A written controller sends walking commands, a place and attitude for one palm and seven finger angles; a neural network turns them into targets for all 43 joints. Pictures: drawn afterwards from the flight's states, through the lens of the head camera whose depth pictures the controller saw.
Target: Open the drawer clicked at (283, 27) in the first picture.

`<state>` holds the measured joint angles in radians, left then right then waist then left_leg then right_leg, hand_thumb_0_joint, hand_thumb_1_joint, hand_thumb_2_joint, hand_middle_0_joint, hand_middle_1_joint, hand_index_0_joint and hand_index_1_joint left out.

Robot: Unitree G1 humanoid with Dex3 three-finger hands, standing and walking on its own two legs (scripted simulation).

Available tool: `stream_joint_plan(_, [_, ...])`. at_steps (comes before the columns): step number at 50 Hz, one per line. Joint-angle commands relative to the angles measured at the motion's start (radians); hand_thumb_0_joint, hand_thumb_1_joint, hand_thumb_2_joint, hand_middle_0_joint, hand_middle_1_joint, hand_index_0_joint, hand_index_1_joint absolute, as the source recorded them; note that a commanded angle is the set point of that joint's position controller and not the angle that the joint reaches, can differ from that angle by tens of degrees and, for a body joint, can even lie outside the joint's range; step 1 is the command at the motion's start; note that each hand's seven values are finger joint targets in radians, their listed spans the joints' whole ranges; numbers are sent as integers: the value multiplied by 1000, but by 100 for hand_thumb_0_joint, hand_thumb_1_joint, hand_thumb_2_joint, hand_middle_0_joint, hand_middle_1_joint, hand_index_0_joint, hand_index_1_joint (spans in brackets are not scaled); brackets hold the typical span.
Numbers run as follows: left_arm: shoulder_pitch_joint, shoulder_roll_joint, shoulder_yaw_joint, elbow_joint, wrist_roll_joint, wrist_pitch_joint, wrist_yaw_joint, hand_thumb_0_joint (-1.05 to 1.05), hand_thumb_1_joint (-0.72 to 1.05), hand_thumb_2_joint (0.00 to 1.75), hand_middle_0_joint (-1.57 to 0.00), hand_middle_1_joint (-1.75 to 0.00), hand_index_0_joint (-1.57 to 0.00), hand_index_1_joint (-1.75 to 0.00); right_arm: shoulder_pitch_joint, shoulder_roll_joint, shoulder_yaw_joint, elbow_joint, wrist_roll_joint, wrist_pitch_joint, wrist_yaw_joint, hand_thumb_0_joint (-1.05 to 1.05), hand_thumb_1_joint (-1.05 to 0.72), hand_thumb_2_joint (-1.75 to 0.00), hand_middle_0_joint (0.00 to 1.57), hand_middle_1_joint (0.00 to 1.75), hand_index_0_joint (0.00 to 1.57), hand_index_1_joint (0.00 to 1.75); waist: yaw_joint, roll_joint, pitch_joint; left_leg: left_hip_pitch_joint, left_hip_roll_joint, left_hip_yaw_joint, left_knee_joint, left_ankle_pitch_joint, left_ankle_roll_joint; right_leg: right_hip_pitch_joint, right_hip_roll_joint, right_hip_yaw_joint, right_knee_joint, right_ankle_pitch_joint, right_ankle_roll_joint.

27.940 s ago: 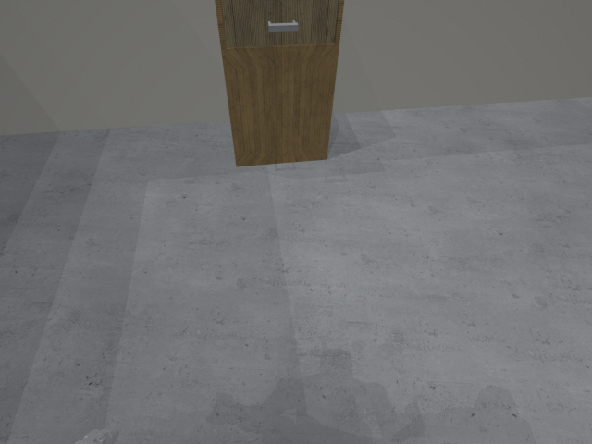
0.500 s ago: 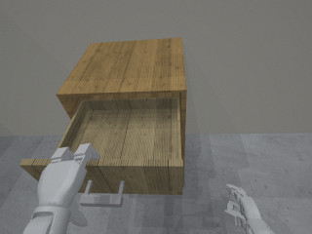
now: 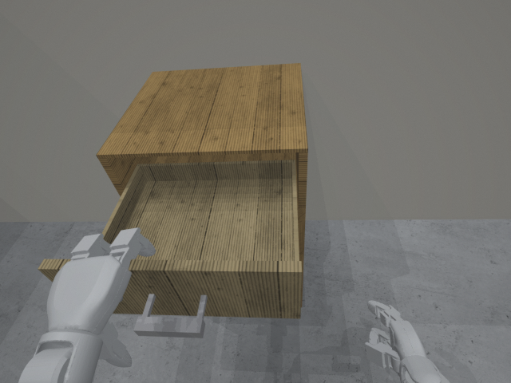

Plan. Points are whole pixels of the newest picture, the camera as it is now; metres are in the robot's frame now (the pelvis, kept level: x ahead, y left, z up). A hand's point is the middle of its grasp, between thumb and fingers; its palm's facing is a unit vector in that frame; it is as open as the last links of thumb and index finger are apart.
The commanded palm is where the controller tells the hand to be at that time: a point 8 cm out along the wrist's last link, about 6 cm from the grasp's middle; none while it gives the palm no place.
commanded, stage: draw the hand back to the body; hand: left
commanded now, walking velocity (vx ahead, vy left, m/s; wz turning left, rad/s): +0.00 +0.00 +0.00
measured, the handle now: (173, 313) +0.24 +0.20 -0.05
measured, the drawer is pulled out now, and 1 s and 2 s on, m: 0.30 0.30 0.30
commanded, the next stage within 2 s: step back with the hand held close in 1.38 s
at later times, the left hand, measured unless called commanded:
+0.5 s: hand (113, 294) +0.19 +0.21 +0.12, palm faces +0.24 -0.78 -0.58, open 13.7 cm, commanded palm +0.15 +0.25 +0.17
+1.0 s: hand (93, 269) +0.20 +0.23 +0.16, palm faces +0.35 -0.83 -0.44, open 10.2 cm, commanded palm +0.15 +0.28 +0.18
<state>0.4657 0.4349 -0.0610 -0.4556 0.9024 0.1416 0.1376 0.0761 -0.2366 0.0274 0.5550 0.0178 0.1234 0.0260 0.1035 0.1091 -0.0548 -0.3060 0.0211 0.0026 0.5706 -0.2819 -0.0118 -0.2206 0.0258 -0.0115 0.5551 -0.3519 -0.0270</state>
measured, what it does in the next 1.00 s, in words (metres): stands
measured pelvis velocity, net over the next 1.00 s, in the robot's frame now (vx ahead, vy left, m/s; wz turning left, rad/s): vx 0.02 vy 0.00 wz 0.02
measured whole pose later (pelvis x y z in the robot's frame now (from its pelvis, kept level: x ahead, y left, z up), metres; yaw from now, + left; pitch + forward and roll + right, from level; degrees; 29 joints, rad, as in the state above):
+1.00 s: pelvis +0.02 +0.00 +0.01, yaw +1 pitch -1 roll +0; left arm 0.59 0.34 0.25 -0.54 -0.04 -0.07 0.11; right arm 0.15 -0.22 0.00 0.62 0.01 -0.09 -0.08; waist 0.05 0.06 0.01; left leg -0.17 0.01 -0.01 0.45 -0.26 -0.01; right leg -0.06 0.02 -0.03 0.39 -0.31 -0.02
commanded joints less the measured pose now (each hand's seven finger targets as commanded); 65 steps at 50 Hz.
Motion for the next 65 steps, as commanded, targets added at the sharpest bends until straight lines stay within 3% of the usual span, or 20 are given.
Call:
stream_joint_plan(1, [-86,172,144,-192,-21,-10,21,0,-50,30,-30,-120,-30,-120,-180,-87,-32,-182,0,-56,-12,0,-90,-90,20,30,20,30,-4,-80,-114,143,-19,13,-37,216,40,-51,-31,7,-121,320,7])
stream_joint_plan(11, [-39,209,201,-217,-35,-59,14,0,-50,30,-30,-120,-30,-120,-157,-95,-35,-192,-4,-63,-25,0,-90,-90,20,30,20,30,0,-64,-85,140,-12,5,-42,200,37,-76,-31,-8,-130,264,5])
stream_joint_plan(13, [-25,231,241,-248,-41,-59,27,0,-50,30,-30,-120,-30,-120,-185,-98,-31,-205,3,-73,-25,0,-90,-90,20,30,20,30,5,-42,-114,150,-3,-1,-42,210,29,-63,-33,9,-121,277,-1])
stream_joint_plan(14, [-11,203,210,-250,-40,-60,25,0,-50,30,-30,-120,-30,-120,-149,-93,-33,-203,-1,-69,-23,0,-90,-90,20,30,20,30,6,-41,-130,147,-7,3,-42,215,34,-60,-34,-16,-115,267,2])
stream_joint_plan(18, [21,248,266,-252,-59,-48,28,0,-50,30,-30,-120,-30,-120,-182,-105,-32,-212,8,-69,-22,0,-90,-90,20,30,20,30,6,-44,-109,136,1,-3,-45,222,26,-54,-33,5,-111,296,0])
stream_joint_plan(19, [18,223,234,-270,-52,-48,22,0,-50,30,-30,-120,-30,-120,-150,-99,-32,-210,1,-64,-20,0,-90,-90,20,30,20,30,7,-43,-136,138,-3,2,-42,233,33,-47,-36,-17,-105,301,4])
stream_joint_plan(20, [-2,-174,157,-289,-807,-140,-5,0,-47,32,-30,-118,-30,-118,-67,-21,-26,-250,20,-149,-49,0,-90,-90,20,30,20,30,-105,-175,-59,263,24,-16,-61,177,63,-26,-23,-52,-104,259,7])
stream_joint_plan(21, [92,-61,213,-197,-823,-182,1,0,-43,33,-29,-115,-29,-115,-54,-49,-25,-220,13,-195,-69,0,-90,-90,20,30,20,30,-76,-208,-32,250,36,-18,-70,135,59,-51,-20,-56,-110,189,9])
stream_joint_plan(23, [66,41,329,-307,-903,-233,19,0,-36,36,-29,-111,-29,-111,-69,-60,-18,-188,1,-237,-107,0,-90,-90,20,30,20,30,-51,-137,-39,235,27,-24,-103,151,42,-5,-40,-46,-135,186,12])
stream_joint_plan(24, [15,24,304,-391,-904,-259,22,0,-32,37,-29,-109,-29,-109,-46,-55,-8,-198,-9,-262,-115,0,-90,-90,20,30,20,30,-49,-64,-77,243,14,-15,-105,181,42,13,-50,-41,-139,219,9])
stream_joint_plan(27, [-1,20,320,-339,-920,-268,26,0,-22,42,-28,-102,-28,-102,-36,-52,-7,-158,-15,-294,-124,0,-90,-90,20,30,20,30,-55,-64,12,223,17,-18,-121,199,35,-1,-56,-42,-177,233,10])
stream_joint_plan(29, [7,15,335,-300,-921,-274,24,0,-15,45,-27,-98,-27,-98,-27,-54,-8,-133,-18,-303,-123,0,-90,-90,20,30,20,30,-53,-4,35,219,12,-19,-125,200,31,4,-52,-43,-195,235,2])
stream_joint_plan(34, [81,-6,344,-270,-936,-281,0,0,2,52,-26,-86,-26,-86,-40,-55,-24,-115,-19,-304,-109,0,-90,-90,20,30,20,30,-47,-54,-11,246,16,-15,-125,298,32,55,-48,-48,-196,350,5])
stream_joint_plan(42, [95,43,404,-310,-946,-280,-9,0,31,64,-24,-68,-24,-68,-52,-61,-43,-110,-11,-283,-103,0,-90,-90,20,30,20,30,-46,-87,-57,273,20,-8,-127,390,31,86,-47,-50,-195,451,15])
stream_joint_plan(44, [97,52,422,-307,-943,-280,-5,0,37,68,-24,-64,-24,-64,-51,-61,-46,-100,-13,-281,-107,0,-90,-90,20,30,20,30,-44,-42,-66,289,14,0,-123,399,30,82,-45,-49,-203,459,13])
stream_joint_plan(51, [82,49,442,-257,-954,-274,-5,0,62,78,-22,-48,-22,-48,-60,-65,-50,-101,-7,-261,-111,0,-90,-90,20,30,20,30,-47,-73,-29,291,13,3,-134,354,31,63,-44,-48,-225,428,18])
stream_joint_plan(53, [48,74,460,-284,-956,-274,-4,0,69,81,-22,-43,-22,-43,-67,-67,-49,-103,-6,-263,-113,0,-90,-90,20,30,20,30,-45,-40,-38,289,11,-2,-142,348,27,74,-46,-43,-224,412,15])
stream_joint_plan(57, [57,53,442,-256,-960,-269,-8,0,83,87,-21,-34,-21,-34,-70,-66,-48,-108,-6,-259,-111,0,-90,-90,20,30,20,30,-48,-105,-35,288,11,-1,-141,345,34,76,-50,-44,-224,433,23])
stream_joint_plan(59, [57,50,443,-244,-956,-270,-9,0,90,90,-20,-30,-20,-30,-71,-66,-49,-97,-10,-259,-110,0,-90,-90,20,30,20,30,-48,-57,-28,297,6,6,-133,345,34,65,-46,-41,-237,438,20])
stream_joint_plan(65, [52,61,446,-263,-958,-269,-8,0,90,90,-20,-30,-20,-30,-70,-62,-44,-105,-8,-258,-110,0,-90,-90,20,30,20,30,-46,-56,-33,295,11,1,-142,342,32,76,-53,-39,-231,433,19])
